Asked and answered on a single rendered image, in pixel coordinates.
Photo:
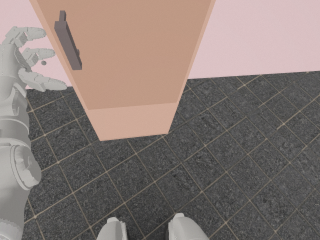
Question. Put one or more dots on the left robot forearm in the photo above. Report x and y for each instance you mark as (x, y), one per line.
(14, 120)

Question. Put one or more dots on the robot right shin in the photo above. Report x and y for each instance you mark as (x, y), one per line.
(176, 216)

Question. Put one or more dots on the robot left shin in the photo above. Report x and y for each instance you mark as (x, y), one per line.
(111, 219)

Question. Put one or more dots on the left robot upper arm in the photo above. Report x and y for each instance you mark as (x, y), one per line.
(19, 172)

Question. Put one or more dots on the cupboard door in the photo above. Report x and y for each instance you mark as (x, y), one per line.
(133, 52)

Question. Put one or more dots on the left robot hand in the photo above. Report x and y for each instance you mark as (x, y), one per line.
(12, 61)

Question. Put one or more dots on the robot shin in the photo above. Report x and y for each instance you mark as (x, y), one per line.
(176, 216)
(111, 219)

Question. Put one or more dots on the handle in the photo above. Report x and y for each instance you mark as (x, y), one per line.
(65, 37)

